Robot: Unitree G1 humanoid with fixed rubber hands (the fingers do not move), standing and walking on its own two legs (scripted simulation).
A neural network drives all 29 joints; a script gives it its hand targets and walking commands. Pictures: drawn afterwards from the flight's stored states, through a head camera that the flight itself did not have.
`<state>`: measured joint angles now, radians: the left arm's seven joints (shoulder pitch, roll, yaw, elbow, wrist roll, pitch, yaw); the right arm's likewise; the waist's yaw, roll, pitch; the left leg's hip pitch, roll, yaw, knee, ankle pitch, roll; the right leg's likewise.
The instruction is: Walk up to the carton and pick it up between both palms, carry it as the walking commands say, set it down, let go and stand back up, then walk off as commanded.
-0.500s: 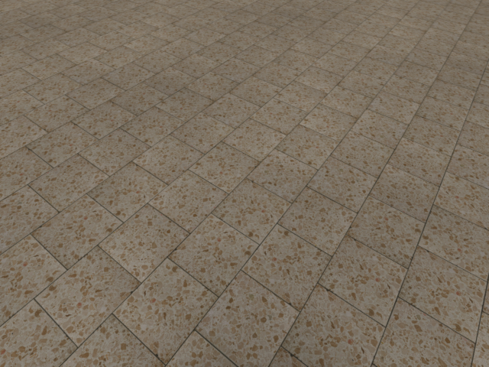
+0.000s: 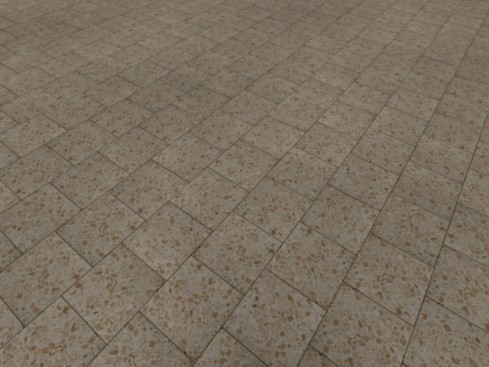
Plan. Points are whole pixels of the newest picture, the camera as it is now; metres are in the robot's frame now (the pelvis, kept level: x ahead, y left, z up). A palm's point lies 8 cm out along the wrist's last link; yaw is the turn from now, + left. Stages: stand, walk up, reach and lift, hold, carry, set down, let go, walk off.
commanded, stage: walk off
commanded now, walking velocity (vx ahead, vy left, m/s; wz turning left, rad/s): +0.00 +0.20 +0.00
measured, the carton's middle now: out of the picture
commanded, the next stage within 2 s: stand in 0.86 s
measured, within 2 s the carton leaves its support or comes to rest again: neither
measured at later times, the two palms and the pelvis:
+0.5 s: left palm out of the picture +0.04 +0.42 -0.13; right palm out of the picture +0.06 -0.10 -0.11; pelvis -0.01 +0.15 +0.01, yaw +1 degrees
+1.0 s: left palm out of the picture -0.04 +0.48 -0.11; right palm out of the picture +0.07 -0.02 -0.12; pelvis -0.01 +0.22 +0.01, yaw +1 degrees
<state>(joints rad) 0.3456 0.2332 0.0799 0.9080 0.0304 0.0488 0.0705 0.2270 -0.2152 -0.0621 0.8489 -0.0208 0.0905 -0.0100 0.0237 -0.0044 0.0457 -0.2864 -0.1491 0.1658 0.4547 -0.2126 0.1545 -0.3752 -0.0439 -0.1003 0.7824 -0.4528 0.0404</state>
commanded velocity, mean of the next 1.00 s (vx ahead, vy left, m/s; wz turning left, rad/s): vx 0.00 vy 0.17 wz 0.00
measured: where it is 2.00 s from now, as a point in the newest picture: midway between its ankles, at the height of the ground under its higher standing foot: outside the picture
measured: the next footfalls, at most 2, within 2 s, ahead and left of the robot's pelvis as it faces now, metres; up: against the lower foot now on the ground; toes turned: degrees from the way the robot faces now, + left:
right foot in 0.04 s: +0.04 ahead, -0.12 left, +0.00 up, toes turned -7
left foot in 0.28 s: +0.04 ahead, +0.22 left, +0.00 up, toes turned +5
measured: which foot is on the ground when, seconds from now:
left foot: down 0.00-0.00, up 0.02-0.26, down 0.28-0.80, up 0.82-1.00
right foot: up 0.00-0.02, down 0.04-0.28, up 0.30-0.78, down 0.80-1.00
